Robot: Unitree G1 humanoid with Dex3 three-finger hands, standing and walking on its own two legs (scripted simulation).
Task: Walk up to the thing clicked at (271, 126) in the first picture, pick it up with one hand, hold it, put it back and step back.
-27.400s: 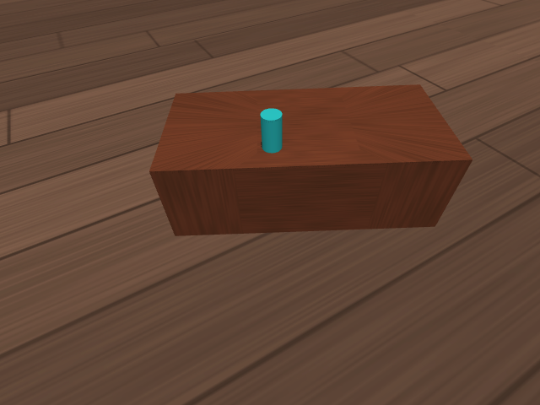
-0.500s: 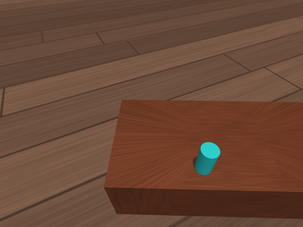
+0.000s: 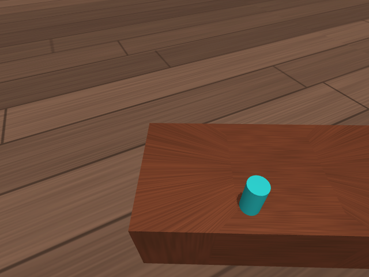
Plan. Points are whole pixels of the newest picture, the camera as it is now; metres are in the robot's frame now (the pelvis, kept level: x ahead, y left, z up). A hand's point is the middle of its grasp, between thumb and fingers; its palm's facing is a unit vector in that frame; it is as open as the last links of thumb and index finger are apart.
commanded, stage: stand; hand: right
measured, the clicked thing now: (253, 196) +0.48 -0.22 -0.29
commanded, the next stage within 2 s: step back in 0.48 s
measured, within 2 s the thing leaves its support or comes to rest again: neither
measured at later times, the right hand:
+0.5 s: hand out of the picture +0.07 -0.26 -0.16, palm faces -0.02 +0.94 -0.35, open 7.4 cm
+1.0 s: hand out of the picture +0.03 -0.31 -0.19, palm faces -0.06 +0.94 -0.35, open 7.4 cm
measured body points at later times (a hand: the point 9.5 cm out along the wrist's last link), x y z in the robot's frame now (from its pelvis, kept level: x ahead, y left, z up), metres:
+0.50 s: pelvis +0.00 +0.00 +0.00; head +0.01 +0.00 +0.45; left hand +0.06 +0.30 -0.14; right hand +0.07 -0.30 -0.13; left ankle -0.01 +0.12 -0.75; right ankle +0.00 -0.15 -0.75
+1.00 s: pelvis -0.08 -0.04 -0.02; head +0.00 -0.08 +0.42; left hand +0.01 +0.27 -0.12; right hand +0.03 -0.36 -0.17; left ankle -0.14 +0.10 -0.66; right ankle -0.03 -0.13 -0.75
